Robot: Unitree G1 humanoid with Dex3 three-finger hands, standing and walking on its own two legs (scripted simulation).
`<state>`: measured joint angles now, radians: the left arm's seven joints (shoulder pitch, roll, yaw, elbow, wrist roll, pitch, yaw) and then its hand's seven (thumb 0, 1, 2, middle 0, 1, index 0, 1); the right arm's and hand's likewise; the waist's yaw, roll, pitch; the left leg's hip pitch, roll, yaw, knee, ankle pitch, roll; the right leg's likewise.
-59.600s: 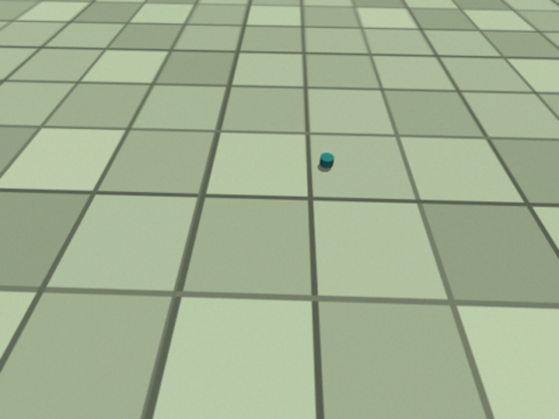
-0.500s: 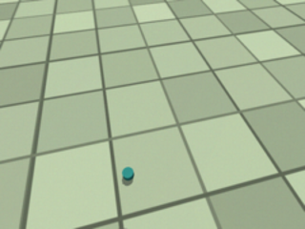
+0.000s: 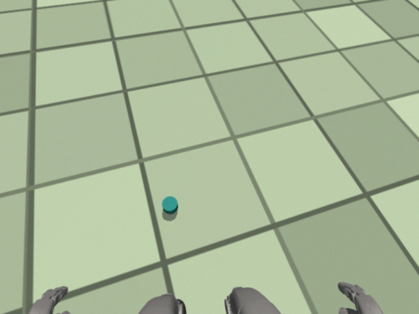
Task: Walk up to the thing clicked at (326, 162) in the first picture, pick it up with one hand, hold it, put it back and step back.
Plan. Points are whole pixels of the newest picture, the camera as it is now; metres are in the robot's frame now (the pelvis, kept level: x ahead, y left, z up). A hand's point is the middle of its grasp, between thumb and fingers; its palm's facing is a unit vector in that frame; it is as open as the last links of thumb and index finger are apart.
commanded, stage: step back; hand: left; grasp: from above
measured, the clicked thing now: (170, 205) +0.57 +0.14 -0.74
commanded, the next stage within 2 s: none
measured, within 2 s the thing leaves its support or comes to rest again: neither
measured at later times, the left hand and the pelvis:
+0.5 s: hand out of the picture +0.00 +0.28 -0.15, palm faces +0.06 -0.93 -0.37, open 7.4 cm; pelvis -0.12 +0.01 -0.01, yaw +3 degrees
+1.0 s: hand out of the picture -0.23 +0.24 -0.14, palm faces +0.00 -0.91 -0.41, open 7.4 cm; pelvis -0.29 -0.03 +0.00, yaw -1 degrees
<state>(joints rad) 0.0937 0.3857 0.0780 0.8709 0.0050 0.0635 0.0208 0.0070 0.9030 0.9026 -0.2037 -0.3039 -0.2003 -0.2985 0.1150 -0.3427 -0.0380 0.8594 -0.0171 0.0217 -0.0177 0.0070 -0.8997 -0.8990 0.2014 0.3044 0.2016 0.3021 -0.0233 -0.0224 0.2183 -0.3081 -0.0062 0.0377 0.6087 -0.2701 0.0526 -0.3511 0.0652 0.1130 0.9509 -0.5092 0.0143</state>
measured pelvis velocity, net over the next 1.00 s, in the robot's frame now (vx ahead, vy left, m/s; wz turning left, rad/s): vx -0.29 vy -0.03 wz -0.03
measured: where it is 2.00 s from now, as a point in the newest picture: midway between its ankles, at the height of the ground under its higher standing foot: outside the picture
